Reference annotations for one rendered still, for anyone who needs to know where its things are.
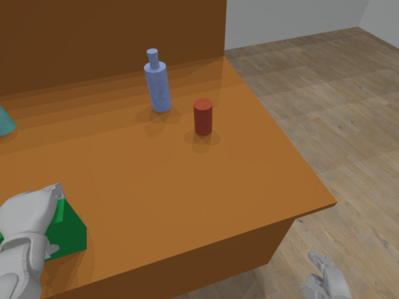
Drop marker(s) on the table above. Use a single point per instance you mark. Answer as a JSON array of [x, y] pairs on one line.
[[167, 211]]

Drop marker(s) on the robot right hand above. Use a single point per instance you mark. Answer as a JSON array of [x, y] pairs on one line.
[[332, 283]]

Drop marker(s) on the left robot forearm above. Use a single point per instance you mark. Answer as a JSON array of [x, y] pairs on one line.
[[22, 259]]

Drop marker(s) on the sponge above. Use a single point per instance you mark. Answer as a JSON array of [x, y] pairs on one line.
[[66, 230]]

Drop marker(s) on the robot left hand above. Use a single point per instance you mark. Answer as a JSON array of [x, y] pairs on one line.
[[31, 212]]

